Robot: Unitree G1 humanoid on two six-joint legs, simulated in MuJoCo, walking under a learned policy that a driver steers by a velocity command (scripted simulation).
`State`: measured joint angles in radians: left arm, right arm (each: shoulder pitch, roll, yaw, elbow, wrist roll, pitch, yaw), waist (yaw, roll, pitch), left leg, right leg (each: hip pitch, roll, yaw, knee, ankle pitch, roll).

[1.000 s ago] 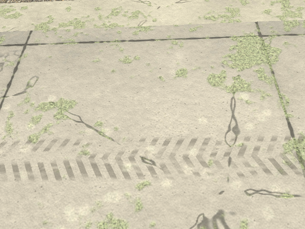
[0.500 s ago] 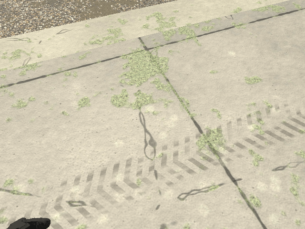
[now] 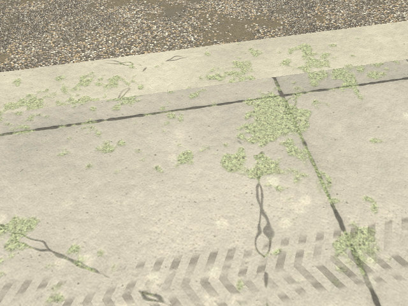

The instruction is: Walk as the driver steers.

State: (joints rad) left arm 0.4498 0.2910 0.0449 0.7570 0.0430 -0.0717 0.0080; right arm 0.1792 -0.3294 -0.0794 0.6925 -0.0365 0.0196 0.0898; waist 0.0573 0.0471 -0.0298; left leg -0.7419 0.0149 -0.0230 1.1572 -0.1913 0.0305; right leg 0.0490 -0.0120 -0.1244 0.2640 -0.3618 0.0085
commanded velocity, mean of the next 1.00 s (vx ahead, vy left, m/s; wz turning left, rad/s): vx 0.96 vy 0.00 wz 0.28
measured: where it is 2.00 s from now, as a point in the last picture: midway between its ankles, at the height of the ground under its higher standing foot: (135, 123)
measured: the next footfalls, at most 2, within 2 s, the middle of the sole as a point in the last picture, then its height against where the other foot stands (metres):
left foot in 0.20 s outside the picture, level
right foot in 0.66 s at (182, 228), level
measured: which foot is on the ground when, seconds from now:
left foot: up 0.00-0.18, down 0.20-0.64, up 0.66-1.00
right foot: down 0.00-0.18, up 0.20-0.64, down 0.66-1.00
